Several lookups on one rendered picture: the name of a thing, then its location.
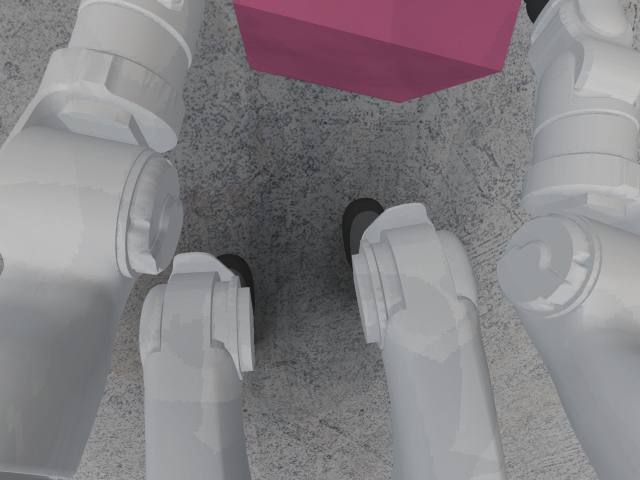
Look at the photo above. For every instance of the right robot shin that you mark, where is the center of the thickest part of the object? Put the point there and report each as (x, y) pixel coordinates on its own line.
(458, 259)

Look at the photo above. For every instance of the left robot thigh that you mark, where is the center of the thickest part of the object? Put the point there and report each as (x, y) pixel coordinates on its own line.
(193, 398)

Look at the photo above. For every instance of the robot left upper arm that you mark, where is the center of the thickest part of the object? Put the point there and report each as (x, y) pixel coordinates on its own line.
(81, 218)

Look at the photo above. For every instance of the carton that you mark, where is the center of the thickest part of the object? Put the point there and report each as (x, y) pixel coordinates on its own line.
(395, 50)

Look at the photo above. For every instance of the right robot forearm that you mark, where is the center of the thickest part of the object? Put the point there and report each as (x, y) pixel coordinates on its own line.
(587, 114)

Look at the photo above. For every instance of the left robot forearm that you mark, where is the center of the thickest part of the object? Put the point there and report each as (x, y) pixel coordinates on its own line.
(122, 75)

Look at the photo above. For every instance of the robot right upper arm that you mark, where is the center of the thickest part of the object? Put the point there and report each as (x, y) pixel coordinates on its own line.
(575, 285)

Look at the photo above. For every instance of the right robot hand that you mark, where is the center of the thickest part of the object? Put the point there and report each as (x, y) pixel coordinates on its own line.
(534, 8)

